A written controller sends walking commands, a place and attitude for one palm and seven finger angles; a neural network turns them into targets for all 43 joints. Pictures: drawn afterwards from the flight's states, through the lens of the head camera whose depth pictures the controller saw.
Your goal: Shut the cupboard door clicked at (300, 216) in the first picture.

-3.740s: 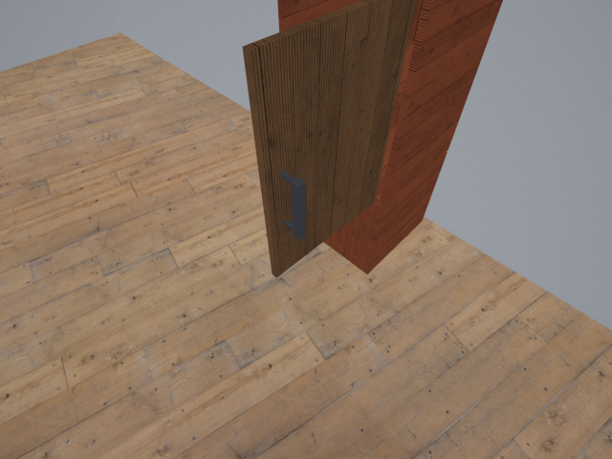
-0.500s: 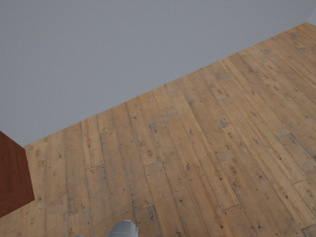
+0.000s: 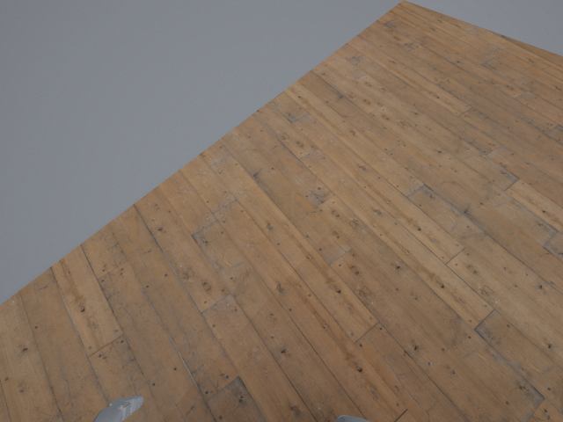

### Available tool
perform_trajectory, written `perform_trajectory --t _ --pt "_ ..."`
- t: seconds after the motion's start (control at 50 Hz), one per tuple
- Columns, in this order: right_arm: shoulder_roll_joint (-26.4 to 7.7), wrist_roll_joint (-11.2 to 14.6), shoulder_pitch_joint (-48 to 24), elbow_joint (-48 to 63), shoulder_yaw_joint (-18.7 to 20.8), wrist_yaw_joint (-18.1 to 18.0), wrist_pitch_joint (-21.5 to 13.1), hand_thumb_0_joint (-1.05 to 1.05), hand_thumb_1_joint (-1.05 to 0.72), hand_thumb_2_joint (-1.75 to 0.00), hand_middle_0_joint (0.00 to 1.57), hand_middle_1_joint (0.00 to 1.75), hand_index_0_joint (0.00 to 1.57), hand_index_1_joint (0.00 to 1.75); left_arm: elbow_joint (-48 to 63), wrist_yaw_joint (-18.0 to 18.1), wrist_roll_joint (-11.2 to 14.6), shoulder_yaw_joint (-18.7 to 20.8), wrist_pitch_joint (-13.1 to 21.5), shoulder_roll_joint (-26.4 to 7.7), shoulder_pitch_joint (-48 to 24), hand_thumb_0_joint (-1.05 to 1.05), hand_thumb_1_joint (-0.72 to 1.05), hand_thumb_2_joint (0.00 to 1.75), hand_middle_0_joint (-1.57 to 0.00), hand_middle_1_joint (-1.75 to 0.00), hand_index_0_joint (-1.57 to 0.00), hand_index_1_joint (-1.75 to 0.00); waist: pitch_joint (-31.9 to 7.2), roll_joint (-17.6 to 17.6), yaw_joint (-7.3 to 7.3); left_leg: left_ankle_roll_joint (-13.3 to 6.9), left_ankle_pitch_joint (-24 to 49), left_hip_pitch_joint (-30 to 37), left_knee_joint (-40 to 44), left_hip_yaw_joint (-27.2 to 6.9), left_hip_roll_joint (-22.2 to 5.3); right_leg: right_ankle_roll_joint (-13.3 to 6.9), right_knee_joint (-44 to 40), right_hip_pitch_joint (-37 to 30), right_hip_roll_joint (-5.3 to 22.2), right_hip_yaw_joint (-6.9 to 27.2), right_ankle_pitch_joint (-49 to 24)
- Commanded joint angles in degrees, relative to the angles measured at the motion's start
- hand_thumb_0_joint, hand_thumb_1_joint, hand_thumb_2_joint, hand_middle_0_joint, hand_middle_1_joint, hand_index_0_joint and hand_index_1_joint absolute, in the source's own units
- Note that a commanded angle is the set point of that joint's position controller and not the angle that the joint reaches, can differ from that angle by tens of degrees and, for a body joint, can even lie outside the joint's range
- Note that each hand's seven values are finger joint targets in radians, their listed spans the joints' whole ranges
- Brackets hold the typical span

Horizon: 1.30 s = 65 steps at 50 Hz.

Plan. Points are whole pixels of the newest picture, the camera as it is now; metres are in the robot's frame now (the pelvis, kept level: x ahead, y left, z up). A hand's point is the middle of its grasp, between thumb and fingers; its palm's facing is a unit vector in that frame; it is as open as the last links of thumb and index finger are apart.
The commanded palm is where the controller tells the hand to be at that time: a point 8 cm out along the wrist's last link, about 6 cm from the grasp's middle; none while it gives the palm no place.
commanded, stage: walk around to get in front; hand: left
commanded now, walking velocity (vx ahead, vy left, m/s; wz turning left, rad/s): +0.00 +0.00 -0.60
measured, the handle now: out of the picture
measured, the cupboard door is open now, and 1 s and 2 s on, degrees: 88 88 88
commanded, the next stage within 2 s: walk to a spot facing it in 1.84 s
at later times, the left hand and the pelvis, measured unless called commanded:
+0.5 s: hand (181, 392) +0.17 +0.18 -0.18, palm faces -0.23 -0.95 -0.20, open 7.4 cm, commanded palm none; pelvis +0.05 +0.00 +0.00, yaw -17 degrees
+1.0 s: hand (269, 320) +0.29 +0.04 -0.15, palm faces -0.55 -0.80 -0.24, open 7.3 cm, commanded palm none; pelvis +0.11 -0.08 +0.01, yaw -35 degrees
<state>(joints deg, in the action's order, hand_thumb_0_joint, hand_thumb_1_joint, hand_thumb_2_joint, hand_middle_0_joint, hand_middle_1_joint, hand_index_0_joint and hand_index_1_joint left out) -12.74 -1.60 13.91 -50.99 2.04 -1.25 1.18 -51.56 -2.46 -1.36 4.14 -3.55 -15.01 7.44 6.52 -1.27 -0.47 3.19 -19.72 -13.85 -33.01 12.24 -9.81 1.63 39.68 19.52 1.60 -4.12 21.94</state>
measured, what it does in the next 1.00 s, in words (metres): walks ahead, turning right: right foot, then left foot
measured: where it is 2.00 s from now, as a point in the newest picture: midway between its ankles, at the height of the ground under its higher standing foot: (404, 338)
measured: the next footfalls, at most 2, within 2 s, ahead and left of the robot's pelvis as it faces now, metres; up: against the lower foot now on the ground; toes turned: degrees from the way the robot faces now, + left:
right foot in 0.02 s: +0.02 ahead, -0.12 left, +0.00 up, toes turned -6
left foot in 0.44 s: +0.13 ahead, +0.10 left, +0.00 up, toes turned -12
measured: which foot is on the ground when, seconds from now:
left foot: down 0.00-0.02, up 0.04-0.42, down 0.44-0.82, up 0.84-1.00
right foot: up 0.00-0.00, down 0.02-0.44, up 0.46-0.80, down 0.82-1.00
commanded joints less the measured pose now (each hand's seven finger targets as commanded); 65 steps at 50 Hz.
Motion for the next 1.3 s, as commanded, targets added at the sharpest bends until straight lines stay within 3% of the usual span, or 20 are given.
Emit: perform_trajectory --t 0.0,0.04,0.14,0.36,0.38,0.42,0.54,0.68,0.76,0.78,0.8,0.84,0.92,1.1,1.14,1.16,1.18,1.2,1.24,1.28 --pt "-6.1 1.3 -3.2 6.8 2.2 0.1 -0.8 0.00 -0.90 -0.90 0.20 0.30 0.20 0.30 0.5 1.5 -0.6 3.3 3.3 -14.8 12.5 0.00 0.90 0.90 -0.20 -0.30 -0.20 -0.30 -13.5 20.8 6.29 1.3 -14.3 -19.5 -24.0 0.8 3.7 -9.8 -18.0 -27.8 18.5 25.5 -45.7" --pt "-7.5 1.3 -4.5 6.3 1.9 -0.8 0.2 0.00 -0.90 -0.90 0.20 0.30 0.20 0.30 0.2 3.0 0.7 3.1 2.9 -13.2 12.4 0.00 0.90 0.90 -0.20 -0.30 -0.20 -0.30 -11.7 13.6 5.47 0.9 -15.2 -23.2 -34.3 -11.9 3.0 -15.1 -16.8 -23.8 20.3 23.6 -49.0" --pt "-6.4 1.1 -4.2 3.2 2.1 -0.2 0.7 0.00 -0.90 -0.90 0.20 0.30 0.20 0.30 3.1 3.5 0.4 2.0 3.2 -8.5 3.6 0.00 0.90 0.90 -0.20 -0.30 -0.20 -0.30 -9.8 10.1 1.15 2.4 -4.1 -18.0 -29.5 -11.7 4.3 -12.1 -16.2 -15.9 10.8 16.3 -43.7" --pt "-6.0 1.6 -0.9 3.1 2.0 -1.0 -1.0 0.00 -0.90 -0.90 0.20 0.30 0.20 0.30 3.6 3.1 0.3 2.7 2.4 -9.3 1.7 0.00 0.90 0.90 -0.20 -0.30 -0.20 -0.30 -10.2 8.8 -1.18 1.1 5.1 -0.7 2.9 -11.1 8.5 -9.3 -10.7 -7.5 7.3 23.3 -35.7" --pt "-7.9 1.4 2.2 2.2 2.3 -1.1 -1.4 0.00 -0.90 -0.90 0.20 0.30 0.20 0.30 4.2 3.0 0.8 2.3 2.2 -7.6 1.0 0.00 0.90 0.90 -0.20 -0.30 -0.20 -0.30 -11.2 4.1 -2.63 0.2 11.1 7.7 10.3 -13.0 5.1 -6.3 -6.9 -1.8 3.8 20.3 -27.7" --pt "-16.3 0.1 5.3 3.1 3.5 -1.5 -1.6 0.00 -0.90 -0.90 0.20 0.30 0.20 0.30 5.9 2.2 1.0 1.5 1.8 -3.8 3.1 0.00 0.90 0.90 -0.20 -0.30 -0.20 -0.30 -12.4 -16.0 -2.47 -11.9 24.9 11.9 16.4 -36.3 -19.9 -0.4 18.1 11.5 -5.1 7.5 15.7" --pt "-10.0 -0.4 -1.3 5.6 1.6 -1.6 -1.8 0.00 -0.90 -0.90 0.20 0.30 0.20 0.30 4.0 -0.1 0.0 1.8 1.0 -3.0 2.8 0.00 0.90 0.90 -0.20 -0.30 -0.20 -0.30 -8.3 -8.7 0.68 -9.0 25.2 7.7 13.7 -13.9 -8.4 1.8 26.3 12.1 0.3 3.8 3.4" --pt "-12.0 -0.6 6.3 1.7 2.9 -0.2 -2.4 0.00 -0.90 -0.90 0.20 0.30 0.20 0.30 6.0 -1.7 -0.2 0.3 2.3 -1.3 -5.8 0.00 0.90 0.90 -0.20 -0.30 -0.20 -0.30 -7.7 -9.4 -3.57 -8.9 12.0 11.9 14.6 -9.0 -10.4 0.4 4.6 9.1 0.9 -1.9 3.7" --pt "-12.6 -0.4 3.8 1.6 3.1 0.5 -2.2 0.00 -0.90 -0.90 0.20 0.30 0.20 0.30 3.2 -1.4 -0.3 0.8 3.1 -2.8 1.1 0.00 0.90 0.90 -0.20 -0.30 -0.20 -0.30 -8.5 -6.7 0.73 -5.4 5.8 2.9 4.3 -3.3 -8.8 -2.0 -10.6 -8.4 -2.4 -5.8 -2.4" --pt "-11.1 0.2 1.6 2.6 2.8 1.0 -2.4 0.00 -0.90 -0.90 0.20 0.30 0.20 0.30 0.5 -0.9 -0.4 1.9 3.7 -6.4 9.5 0.00 0.90 0.90 -0.20 -0.30 -0.20 -0.30 -11.6 1.8 5.41 -3.0 4.7 -7.3 -7.4 0.9 -5.1 -4.5 -15.5 -23.0 0.9 0.0 -1.4" --pt "-6.1 1.2 -4.7 6.3 1.3 1.6 -2.6 0.00 -0.90 -0.90 0.20 0.30 0.20 0.30 -2.1 0.2 -0.6 3.8 4.6 -14.6 18.9 0.00 0.90 0.90 -0.20 -0.30 -0.20 -0.30 -12.4 24.1 10.85 0.4 -17.4 -26.8 -26.0 4.1 3.6 -11.7 -22.6 -34.5 17.8 27.5 -0.2" --pt "-9.1 0.7 -9.4 7.8 1.9 1.4 -2.6 0.00 -0.90 -0.90 0.20 0.30 0.20 0.30 -2.0 2.1 0.7 3.5 4.7 -13.2 18.2 0.00 0.90 0.90 -0.20 -0.30 -0.20 -0.30 -7.3 12.8 9.19 0.0 -11.9 -35.2 -36.5 -10.8 1.7 -17.1 -25.3 -30.2 21.5 32.2 -5.5" --pt "-7.0 0.0 -5.6 4.0 2.2 1.8 -2.1 0.00 -0.90 -0.90 0.20 0.30 0.20 0.30 0.8 2.2 0.1 1.7 5.9 -7.7 6.9 0.00 0.90 0.90 -0.20 -0.30 -0.20 -0.30 -1.9 12.3 1.85 1.7 -2.2 -23.0 -27.9 -10.4 1.4 -13.3 -26.2 -11.1 13.4 18.4 -12.0" --pt "-5.0 0.6 -7.4 4.7 1.9 2.2 -4.2 0.00 -0.90 -0.90 0.20 0.30 0.20 0.30 -1.7 1.5 0.0 2.1 6.7 -8.9 8.2 0.00 0.90 0.90 -0.20 -0.30 -0.20 -0.30 -3.8 9.5 1.33 0.8 5.0 -11.5 -4.9 -7.5 6.7 -11.9 -22.7 -12.2 10.3 17.3 -16.7" --pt "-6.4 0.4 0.1 2.2 2.4 1.5 -4.9 0.00 -0.90 -0.90 0.20 0.30 0.20 0.30 -1.7 1.7 0.1 2.2 6.6 -8.2 5.9 0.00 0.90 0.90 -0.20 -0.30 -0.20 -0.30 -6.0 6.5 -2.94 0.2 8.3 1.4 3.2 -6.8 7.9 -9.8 -15.5 -7.6 7.8 15.5 -18.6" --pt "-9.8 0.1 8.8 -0.7 3.2 0.7 -5.4 0.00 -0.90 -0.90 0.20 0.30 0.20 0.30 -1.4 1.6 0.5 1.9 6.6 -6.2 5.2 0.00 0.90 0.90 -0.20 -0.30 -0.20 -0.30 -10.6 0.3 -6.64 -0.8 8.0 14.5 6.0 -9.3 5.5 -7.7 -4.1 -2.4 4.3 12.3 -20.3" --pt "-17.1 -1.3 17.2 -2.5 4.9 0.2 -5.9 0.00 -0.90 -0.90 0.20 0.30 0.20 0.30 -0.8 1.1 1.2 1.2 6.3 -2.0 8.3 0.00 0.90 0.90 -0.20 -0.30 -0.20 -0.30 -17.2 -16.7 -9.06 -6.6 1.7 26.1 10.2 -32.1 -12.3 -3.8 16.2 10.3 -4.4 4.1 -0.3" --pt "-17.5 -1.0 19.8 -2.7 4.2 -0.2 -5.1 0.00 -0.90 -0.90 0.20 0.30 0.20 0.30 0.9 1.1 1.0 0.6 6.6 -1.6 7.1 0.00 0.90 0.90 -0.20 -0.30 -0.20 -0.30 -17.8 -17.6 -8.55 -11.3 -2.6 24.8 18.3 -45.1 -20.4 -3.7 30.8 16.5 -5.2 6.8 11.8" --pt "-12.4 -0.8 10.4 0.1 2.8 0.1 -4.8 0.00 -0.90 -0.90 0.20 0.30 0.20 0.30 0.8 0.6 0.0 0.7 6.7 -2.1 3.4 0.00 0.90 0.90 -0.20 -0.30 -0.20 -0.30 -7.5 -5.4 -4.52 -12.2 -3.7 10.3 19.8 -37.6 -18.3 -3.9 38.8 19.7 1.6 7.3 4.0" --pt "-7.4 -0.6 5.2 0.7 1.5 -0.1 -5.4 0.00 -0.90 -0.90 0.20 0.30 0.20 0.30 -0.4 -0.2 -0.7 1.1 5.6 -1.3 3.5 0.00 0.90 0.90 -0.20 -0.30 -0.20 -0.30 -1.6 -8.5 -1.28 -8.9 -2.6 1.4 22.5 -27.4 -13.7 -2.7 37.7 18.2 3.9 6.8 -3.3"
